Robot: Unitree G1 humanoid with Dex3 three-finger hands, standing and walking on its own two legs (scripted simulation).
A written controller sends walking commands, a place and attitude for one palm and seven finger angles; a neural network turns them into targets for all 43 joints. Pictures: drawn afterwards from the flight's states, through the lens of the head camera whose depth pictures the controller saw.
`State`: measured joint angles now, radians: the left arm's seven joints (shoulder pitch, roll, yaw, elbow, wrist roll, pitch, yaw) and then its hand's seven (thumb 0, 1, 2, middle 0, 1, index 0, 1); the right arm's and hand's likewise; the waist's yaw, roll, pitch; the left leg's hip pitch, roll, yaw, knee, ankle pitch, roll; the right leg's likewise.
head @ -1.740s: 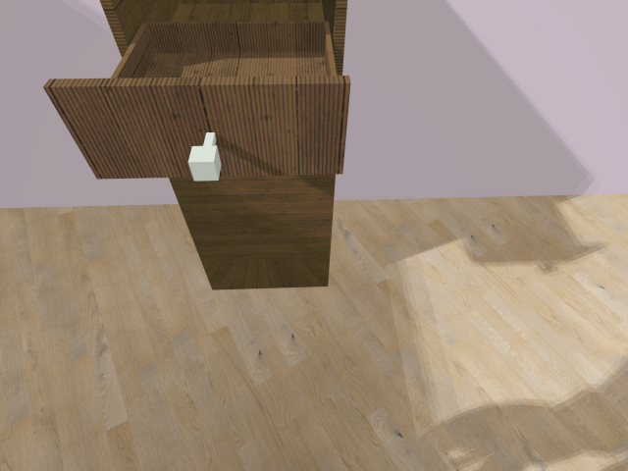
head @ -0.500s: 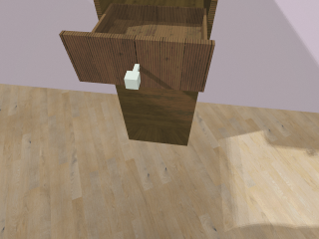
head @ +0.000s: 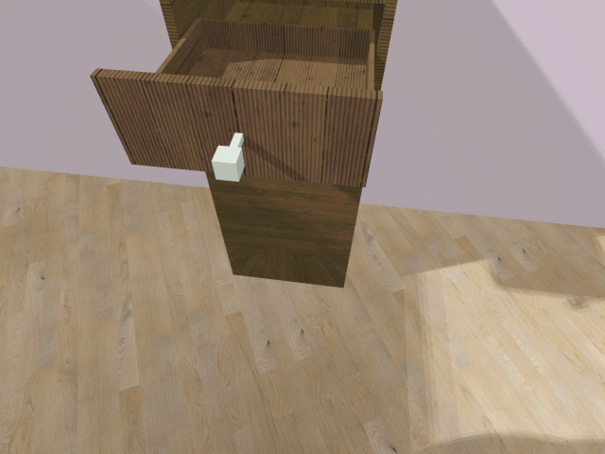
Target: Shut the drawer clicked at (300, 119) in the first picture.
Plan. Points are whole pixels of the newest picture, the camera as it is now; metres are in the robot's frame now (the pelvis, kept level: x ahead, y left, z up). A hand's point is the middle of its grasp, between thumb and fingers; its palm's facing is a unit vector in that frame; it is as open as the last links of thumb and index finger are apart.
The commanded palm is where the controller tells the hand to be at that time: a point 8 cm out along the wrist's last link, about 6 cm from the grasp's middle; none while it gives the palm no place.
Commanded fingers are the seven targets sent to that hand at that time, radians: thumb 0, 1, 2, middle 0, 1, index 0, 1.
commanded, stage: take the last steps up to it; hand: left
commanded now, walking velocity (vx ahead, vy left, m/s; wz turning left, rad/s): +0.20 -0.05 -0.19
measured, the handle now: (232, 154) +0.47 +0.12 +0.14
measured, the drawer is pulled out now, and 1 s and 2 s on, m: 0.30 0.30 0.30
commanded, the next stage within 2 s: come to a stop and stand still in 0.42 s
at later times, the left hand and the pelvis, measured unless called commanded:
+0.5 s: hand out of the picture +0.14 +0.18 -0.19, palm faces -0.04 -0.98 -0.21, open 7.4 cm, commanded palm none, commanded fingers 0.00 0.90 0.90 -0.20 -0.30 -0.20 -0.30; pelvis +0.08 -0.01 -0.02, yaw -4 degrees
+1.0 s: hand (205, 409) +0.21 +0.17 -0.18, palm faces -0.03 -0.97 -0.25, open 7.4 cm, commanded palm none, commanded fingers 0.00 0.90 0.90 -0.20 -0.30 -0.20 -0.30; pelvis +0.14 -0.02 +0.00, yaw -5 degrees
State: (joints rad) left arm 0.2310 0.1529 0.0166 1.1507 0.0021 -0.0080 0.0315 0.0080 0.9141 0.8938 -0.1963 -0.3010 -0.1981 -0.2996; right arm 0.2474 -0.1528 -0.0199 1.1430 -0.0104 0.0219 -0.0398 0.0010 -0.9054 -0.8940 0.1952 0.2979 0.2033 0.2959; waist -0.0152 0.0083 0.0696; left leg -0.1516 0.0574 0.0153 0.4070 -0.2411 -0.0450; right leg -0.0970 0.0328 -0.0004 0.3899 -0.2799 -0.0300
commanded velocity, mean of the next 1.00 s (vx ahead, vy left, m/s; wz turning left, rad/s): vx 0.00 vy -0.01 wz -0.07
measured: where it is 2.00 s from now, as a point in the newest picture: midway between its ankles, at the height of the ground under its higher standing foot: outside the picture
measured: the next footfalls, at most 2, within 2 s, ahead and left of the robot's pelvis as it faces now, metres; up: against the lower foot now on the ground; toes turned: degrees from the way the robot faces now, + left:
right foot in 0.50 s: +0.13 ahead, -0.14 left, +0.00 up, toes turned -8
left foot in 0.74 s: +0.19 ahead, +0.08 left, +0.00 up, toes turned +0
